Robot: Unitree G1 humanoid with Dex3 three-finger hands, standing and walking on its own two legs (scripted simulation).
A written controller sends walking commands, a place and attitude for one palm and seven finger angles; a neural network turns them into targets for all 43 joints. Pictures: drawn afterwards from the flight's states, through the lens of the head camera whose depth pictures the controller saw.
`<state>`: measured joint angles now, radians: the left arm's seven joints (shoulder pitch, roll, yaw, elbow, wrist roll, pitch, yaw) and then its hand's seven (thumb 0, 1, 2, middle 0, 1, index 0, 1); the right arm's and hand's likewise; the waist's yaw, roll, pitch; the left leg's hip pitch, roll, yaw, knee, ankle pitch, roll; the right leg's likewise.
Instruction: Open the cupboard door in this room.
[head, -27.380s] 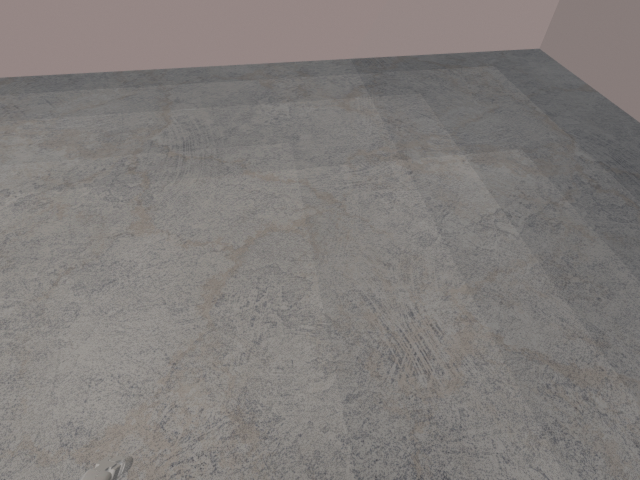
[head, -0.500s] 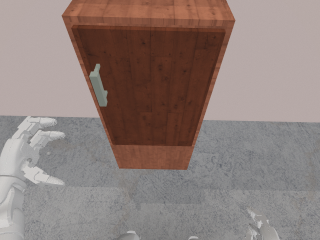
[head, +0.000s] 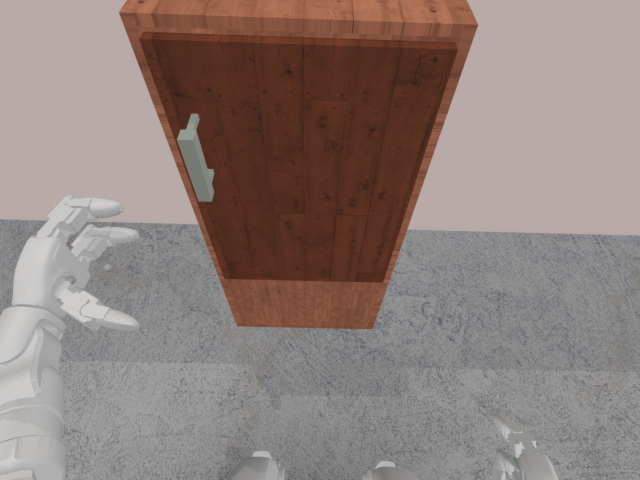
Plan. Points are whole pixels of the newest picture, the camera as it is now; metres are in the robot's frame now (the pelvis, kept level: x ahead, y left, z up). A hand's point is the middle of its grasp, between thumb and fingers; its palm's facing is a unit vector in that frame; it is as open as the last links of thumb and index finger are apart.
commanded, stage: move the hooked fingers beside the handle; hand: left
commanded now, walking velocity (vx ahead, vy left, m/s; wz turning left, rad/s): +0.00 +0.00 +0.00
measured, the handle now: (200, 158) +0.55 +0.21 +0.05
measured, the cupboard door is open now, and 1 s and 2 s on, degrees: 0 0 0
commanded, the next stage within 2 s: none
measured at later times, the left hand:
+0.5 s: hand (125, 221) +0.41 +0.27 +0.07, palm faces +0.03 -1.00 -0.01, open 14.0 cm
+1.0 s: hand (140, 192) +0.47 +0.28 +0.06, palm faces +0.02 -1.00 +0.00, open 14.0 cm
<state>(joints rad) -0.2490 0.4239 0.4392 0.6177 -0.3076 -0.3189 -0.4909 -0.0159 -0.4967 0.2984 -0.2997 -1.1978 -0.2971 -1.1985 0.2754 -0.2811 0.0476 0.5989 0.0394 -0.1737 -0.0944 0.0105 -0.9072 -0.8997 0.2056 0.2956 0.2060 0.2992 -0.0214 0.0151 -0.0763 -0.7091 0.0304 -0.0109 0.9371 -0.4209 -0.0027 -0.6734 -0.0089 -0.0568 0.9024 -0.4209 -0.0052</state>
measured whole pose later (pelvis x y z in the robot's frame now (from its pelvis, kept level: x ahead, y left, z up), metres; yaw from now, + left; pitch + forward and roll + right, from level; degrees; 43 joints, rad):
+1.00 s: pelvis +0.00 +0.01 -0.02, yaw -2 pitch +19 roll -3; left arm -0.75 0.64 0.53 1.14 -0.15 -0.35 -0.47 -0.02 -0.50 0.30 -0.30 -1.20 -0.30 -1.20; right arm 0.36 -0.29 0.05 0.61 0.02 0.00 -0.05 0.01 -0.91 -0.90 0.21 0.30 0.21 0.30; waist -0.13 0.01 -0.10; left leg -0.92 0.05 0.00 1.04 -0.46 0.02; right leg -0.88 0.01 -0.04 0.97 -0.43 0.01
